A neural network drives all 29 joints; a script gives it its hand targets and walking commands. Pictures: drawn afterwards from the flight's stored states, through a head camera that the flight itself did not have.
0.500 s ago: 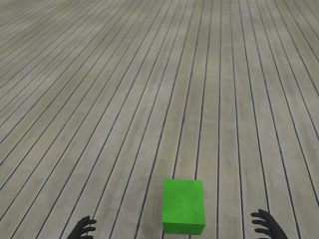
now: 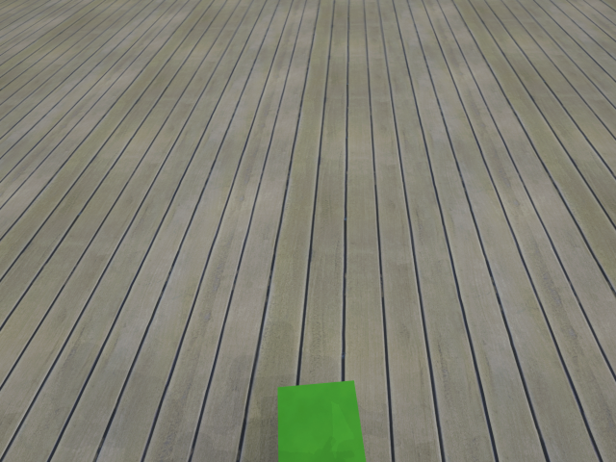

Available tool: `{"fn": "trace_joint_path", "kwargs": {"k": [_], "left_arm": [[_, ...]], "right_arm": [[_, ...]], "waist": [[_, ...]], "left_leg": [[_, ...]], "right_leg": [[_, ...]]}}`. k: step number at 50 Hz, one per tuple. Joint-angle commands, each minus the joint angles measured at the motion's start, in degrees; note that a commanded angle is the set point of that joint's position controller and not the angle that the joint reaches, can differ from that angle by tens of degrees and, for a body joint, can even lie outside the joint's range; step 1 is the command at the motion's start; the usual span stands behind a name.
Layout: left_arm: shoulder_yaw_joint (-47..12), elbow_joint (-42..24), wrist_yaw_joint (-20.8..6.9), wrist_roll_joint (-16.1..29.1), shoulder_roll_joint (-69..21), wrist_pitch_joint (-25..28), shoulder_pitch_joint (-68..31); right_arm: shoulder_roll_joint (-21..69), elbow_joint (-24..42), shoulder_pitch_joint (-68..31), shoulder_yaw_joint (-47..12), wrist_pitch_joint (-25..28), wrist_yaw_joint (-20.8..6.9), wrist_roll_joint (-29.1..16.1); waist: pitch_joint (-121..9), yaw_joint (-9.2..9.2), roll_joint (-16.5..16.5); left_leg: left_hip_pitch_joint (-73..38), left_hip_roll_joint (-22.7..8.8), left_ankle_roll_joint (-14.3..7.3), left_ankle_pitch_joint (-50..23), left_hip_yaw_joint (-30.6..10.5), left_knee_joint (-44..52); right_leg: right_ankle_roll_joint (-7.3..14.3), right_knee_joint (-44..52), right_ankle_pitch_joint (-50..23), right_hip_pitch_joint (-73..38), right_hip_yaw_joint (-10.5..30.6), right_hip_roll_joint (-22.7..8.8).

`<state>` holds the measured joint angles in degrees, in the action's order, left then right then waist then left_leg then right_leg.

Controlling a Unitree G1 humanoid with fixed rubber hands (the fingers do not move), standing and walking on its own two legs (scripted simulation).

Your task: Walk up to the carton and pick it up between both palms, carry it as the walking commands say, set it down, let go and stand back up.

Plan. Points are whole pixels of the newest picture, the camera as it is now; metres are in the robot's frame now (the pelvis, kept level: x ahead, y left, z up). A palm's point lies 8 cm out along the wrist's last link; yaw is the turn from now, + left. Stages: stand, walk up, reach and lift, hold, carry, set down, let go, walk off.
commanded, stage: stand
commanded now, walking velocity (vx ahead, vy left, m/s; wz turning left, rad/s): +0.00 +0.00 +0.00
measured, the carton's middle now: (320, 440) +0.30 +0.03 -0.64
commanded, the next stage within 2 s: none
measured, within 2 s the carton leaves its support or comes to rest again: neither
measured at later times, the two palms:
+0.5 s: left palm out of the picture -0.01 +0.23 -0.13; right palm out of the picture -0.07 -0.25 -0.14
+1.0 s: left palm out of the picture -0.05 +0.25 -0.13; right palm out of the picture -0.11 -0.19 -0.14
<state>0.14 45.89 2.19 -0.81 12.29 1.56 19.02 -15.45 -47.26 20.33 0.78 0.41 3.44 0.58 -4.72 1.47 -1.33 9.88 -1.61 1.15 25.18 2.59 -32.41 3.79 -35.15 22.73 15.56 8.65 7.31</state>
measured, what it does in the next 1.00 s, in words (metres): stands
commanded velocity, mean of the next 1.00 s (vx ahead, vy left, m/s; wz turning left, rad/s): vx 0.00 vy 0.00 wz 0.00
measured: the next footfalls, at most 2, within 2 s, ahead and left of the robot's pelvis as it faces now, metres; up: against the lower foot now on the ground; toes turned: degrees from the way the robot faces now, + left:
none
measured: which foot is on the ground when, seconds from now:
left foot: down 0.00-1.00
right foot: down 0.00-1.00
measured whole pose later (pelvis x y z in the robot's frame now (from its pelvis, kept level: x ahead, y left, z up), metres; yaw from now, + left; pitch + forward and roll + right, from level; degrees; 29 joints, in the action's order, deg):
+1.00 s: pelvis -0.03 +0.03 +0.01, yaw -2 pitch +1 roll +0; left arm -1.5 63.3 3.4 -0.4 7.9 -1.1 18.0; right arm -9.2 -65.4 22.9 -1.4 -0.5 3.4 1.4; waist 1.2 0.8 -1.8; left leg 4.8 -0.1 -1.1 21.7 3.6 -25.9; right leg 1.1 -29.0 17.7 11.3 10.2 5.5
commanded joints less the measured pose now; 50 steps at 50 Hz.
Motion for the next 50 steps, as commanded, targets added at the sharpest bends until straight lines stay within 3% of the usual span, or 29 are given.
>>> {"fn": "trace_joint_path", "kwargs": {"k": [1, 3, 4, 5, 6, 9, 11, 13, 15, 17, 19, 21, 22, 24, 25, 26, 27, 28, 29, 30, 33, 34, 35, 41, 42, 44, 47, 48, 50], "left_arm": [[2.1, 0.7, 0.4, 0.6, 8.8, 0.7, 5.7], [0.8, 1.7, 0.2, 0.8, 4.7, -0.6, 5.0], [1.2, 0.8, 0.6, 0.4, 7.0, -1.2, 3.7], [1.3, 2.5, 1.0, 0.0, 8.6, -1.7, 4.0], [1.3, 1.4, 0.9, -0.1, 6.5, -1.6, 0.1], [1.9, 4.2, 0.8, 0.1, 9.9, -1.1, 4.3], [1.2, 5.2, 1.6, -0.6, 7.4, -0.6, 3.8], [1.9, 6.3, 1.2, -0.3, 9.0, -1.3, 5.3], [0.2, 7.1, 1.1, -0.3, 3.5, -1.1, 4.6], [1.0, 8.5, 1.0, -0.2, 6.9, -1.8, 3.2], [0.0, 9.4, 0.8, -0.3, 5.2, -2.1, 6.8], [-0.6, 9.6, 1.0, -0.2, 3.4, -1.6, 3.4], [-0.9, 11.4, 1.1, 0.2, 2.6, -1.4, 7.3], [-0.5, 10.8, 0.9, -0.5, 4.5, -2.0, 1.0], [0.5, 10.3, 0.7, -0.4, 7.6, -1.9, 1.3], [0.5, 10.9, 0.4, 0.4, 6.2, -2.0, 1.4], [0.2, 13.2, 0.9, -0.4, 4.0, -2.4, 2.9], [-0.6, 13.5, 0.6, 0.2, 1.6, -1.7, 4.8], [-0.3, 14.0, 0.4, 0.2, 3.4, -1.9, 2.1], [-0.2, 14.8, 0.9, 0.2, 2.2, -1.6, 6.4], [-0.9, 15.1, 1.0, 0.5, 1.9, -1.9, 3.7], [-1.0, 15.8, 0.8, 0.6, 0.8, -2.1, 6.6], [-0.4, 15.4, 1.0, 0.3, 3.0, -1.5, 4.0], [-0.6, 16.7, 0.9, 0.6, 1.5, -2.2, 4.2], [-0.7, 17.3, 1.2, 0.7, 0.1, -2.7, 4.4], [-0.1, 17.5, 0.9, 0.0, 2.2, -3.0, 5.0], [-0.7, 17.1, 1.3, -0.4, 0.6, -2.2, 4.1], [-1.0, 16.5, 1.2, 0.8, -0.2, -2.4, -0.1], [-1.1, 17.0, 1.6, 0.7, -1.0, -2.4, 3.8]], "right_arm": [[-1.4, -0.3, 5.9, 0.0, 0.7, 0.2, -0.9], [-2.4, -1.8, 5.8, 0.1, 0.9, -0.3, -1.0], [-6.8, -0.2, 0.9, 0.8, 1.1, 0.3, 0.1], [-4.4, -1.8, 6.5, 0.7, 0.9, -0.4, -0.6], [-4.8, -3.1, 5.9, 0.2, 1.3, -0.6, -0.7], [-7.1, -4.9, 5.9, 0.8, 0.0, -0.2, -0.1], [-1.2, -6.3, 8.6, -1.0, -0.4, 0.7, 0.4], [-8.6, -7.6, 8.3, 0.8, -0.4, 0.6, -0.8], [-6.2, -8.4, 6.2, 0.3, -0.6, 0.2, 0.1], [-2.2, -9.6, 8.6, -1.3, -1.0, 0.1, 0.4], [-1.4, -11.0, 6.0, -1.8, -1.4, 0.6, 0.2], [-5.6, -11.8, 7.8, -0.4, -1.4, 0.4, -0.5], [-3.5, -12.4, 6.2, -0.9, -1.4, 0.1, -0.4], [-3.5, -14.0, 8.3, -1.1, -2.4, 0.8, 0.2], [-2.9, -14.5, 6.4, -1.4, -2.5, 0.8, 1.3], [-2.8, -14.3, 6.4, -1.3, -1.9, 0.3, 0.6], [-1.3, -14.6, 7.9, -1.7, -1.5, 0.1, 0.1], [-3.8, -14.2, 6.4, -0.8, -1.3, -0.2, -0.1], [-0.4, -15.1, 8.3, -2.1, -1.3, -0.6, -0.1], [-5.4, -15.8, 7.9, -0.8, -1.7, 0.2, 0.6], [-0.1, -17.1, 10.2, -1.7, -1.9, 0.3, 0.7], [0.9, -17.6, 8.7, -2.1, -1.4, 0.2, 0.2], [-1.0, -17.3, 9.7, -2.0, -1.6, 0.7, 0.3], [3.3, -17.6, 8.6, -2.2, -1.3, 0.1, 0.9], [1.9, -18.1, 8.9, -2.6, -0.6, 0.0, 0.9], [-1.0, -18.2, 8.5, -1.8, -1.1, 0.3, 1.1], [0.2, -17.9, 6.7, -0.9, -0.9, 0.2, 0.6], [1.5, -19.2, 12.4, -1.8, -1.4, 0.1, 0.5], [5.5, -19.1, 9.2, -2.0, -0.9, 0.4, 1.2]], "waist": [[1.3, -0.20, -0.8], [0.3, -0.63, 9.0], [2.4, -2.76, 6.1], [-3.7, 0.88, 10.6], [-0.3, 0.63, 1.6], [4.1, -0.61, -0.6], [6.5, 0.31, 4.1], [-1.6, -0.25, -2.2], [3.4, -1.48, 0.0], [6.7, 0.36, -0.8], [4.3, -2.88, 1.6], [4.1, 0.11, 1.4], [3.8, -2.15, 4.9], [12.9, 0.34, 7.1], [13.3, -1.62, -1.9], [9.5, -0.72, -3.7], [10.7, 0.90, -2.5], [6.8, -1.30, 0.3], [8.4, 0.78, 1.8], [10.4, -2.01, 1.7], [12.5, -0.06, 4.9], [10.4, -2.11, -1.4], [7.1, -0.14, -1.9], [8.4, -0.89, 2.3], [11.0, -1.48, -1.4], [11.8, -2.00, 2.1], [12.2, -1.71, -0.9], [13.4, 0.76, 0.9], [8.3, -1.18, 4.0]], "left_leg": [[-1.4, -3.6, -1.3, -37.4, -1.9, -1.2], [5.2, -1.1, -0.1, -18.3, -0.8, -0.4], [8.8, -0.9, 0.3, -14.1, 0.1, 0.7], [2.8, -0.4, 0.5, -3.4, -0.7, 2.4], [2.2, 0.1, -0.1, -7.3, -0.7, 9.1], [-2.3, -2.3, -0.1, -22.6, -1.4, 4.8], [-4.4, -3.3, 0.3, -21.2, -2.2, 3.4], [-8.3, -3.3, 0.0, -27.7, -1.4, 3.0], [-4.1, -3.2, -1.1, -23.0, -0.6, 2.2], [-4.1, -3.7, 0.1, -20.4, -1.1, 4.7], [-2.5, -2.7, -0.5, -17.5, -0.9, 4.1], [-5.8, -2.7, -0.8, -17.2, -1.0, 4.6], [-4.6, -2.0, -0.9, -15.0, -1.1, 4.2], [0.0, -2.1, -0.9, -5.1, -1.7, 7.3], [-2.4, -3.2, -1.0, -9.8, -1.9, 8.9], [-3.8, -2.8, -0.9, -11.6, -1.9, 8.8], [-4.5, -3.1, -1.2, -14.0, -2.2, 8.5], [-7.3, -2.8, -1.2, -16.3, -2.7, 7.8], [-8.5, -3.5, -1.2, -14.8, -2.9, 8.7], [-7.2, -4.1, -0.8, -20.8, -3.1, 8.1], [-5.6, -4.3, -1.5, -17.9, -3.4, 8.2], [-4.8, -4.0, -1.9, -18.1, -2.8, 8.0], [-8.3, -3.5, -2.1, -19.0, -2.4, 7.5], [-7.5, -5.4, -2.9, -20.3, -3.7, 10.4], [-2.7, -5.1, -2.9, -21.1, -4.8, 10.8], [-2.3, -3.7, -2.5, -10.0, -4.6, 11.8], [-3.1, -2.2, -2.3, -16.6, -2.3, 9.7], [-1.9, -3.9, -2.0, -18.6, -2.8, 12.0], [-7.0, -4.5, -3.3, -15.6, -4.6, 10.5]], "right_leg": [[0.6, 1.7, -48.6, -4.7, 5.2, -7.7], [2.5, 1.8, -59.9, -12.3, 7.0, -9.5], [2.3, 1.9, -63.1, -13.8, 7.1, -10.0], [3.6, 3.0, -60.2, -13.4, 8.0, -11.2], [3.0, 1.7, -58.1, -13.5, 7.2, -9.8], [1.4, 5.8, -47.9, -5.6, 7.3, -9.1], [0.7, 5.5, -49.4, -1.6, 8.9, -8.9], [1.2, 5.5, -39.3, -6.3, 6.6, -7.2], [0.9, 5.5, -43.6, -6.6, 7.7, -8.3], [1.4, 5.5, -32.6, -2.5, 6.0, -6.1], [0.8, 5.2, -40.5, -6.8, 6.4, -7.5], [1.3, 5.8, -39.7, -4.5, 8.0, -7.4], [0.4, 6.5, -38.1, -6.8, 7.5, -7.0], [1.5, 11.0, -21.3, -0.8, 11.0, -8.0], [0.8, 10.3, -24.8, 2.4, 9.1, -7.8], [1.3, 9.8, -21.1, 0.0, 8.3, -6.7], [1.2, 9.1, -22.7, 1.2, 7.3, -6.7], [0.8, 10.6, -22.9, -0.9, 7.5, -6.6], [0.9, 11.0, -21.1, 2.0, 7.8, -6.8], [0.1, 10.6, -27.7, -0.5, 6.6, -6.8], [0.7, 10.7, -27.4, 1.7, 8.3, -8.3], [0.5, 10.3, -24.8, -1.3, 6.3, -7.5], [0.9, 10.1, -25.2, -1.1, 8.1, -8.3], [-1.0, 10.1, -19.6, 1.8, 4.9, -6.7], [-1.0, 9.1, -19.9, -0.8, 4.2, -6.8], [-1.2, 11.5, -13.7, 1.1, 5.2, -6.5], [-0.8, 10.2, -24.5, -0.3, 6.7, -7.9], [-0.7, 9.6, -23.4, 0.2, 5.7, -8.1], [-1.5, 10.1, -15.5, 2.7, 5.7, -7.5]]}}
